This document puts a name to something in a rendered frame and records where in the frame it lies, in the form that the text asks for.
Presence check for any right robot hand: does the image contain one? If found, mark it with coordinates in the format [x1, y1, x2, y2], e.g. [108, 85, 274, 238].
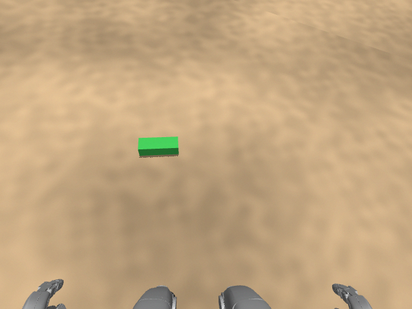
[332, 284, 373, 309]

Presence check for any left robot hand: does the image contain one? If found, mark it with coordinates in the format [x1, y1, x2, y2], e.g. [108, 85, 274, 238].
[22, 279, 66, 309]

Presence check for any carton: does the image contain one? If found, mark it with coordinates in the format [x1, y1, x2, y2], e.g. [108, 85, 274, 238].
[138, 136, 178, 156]

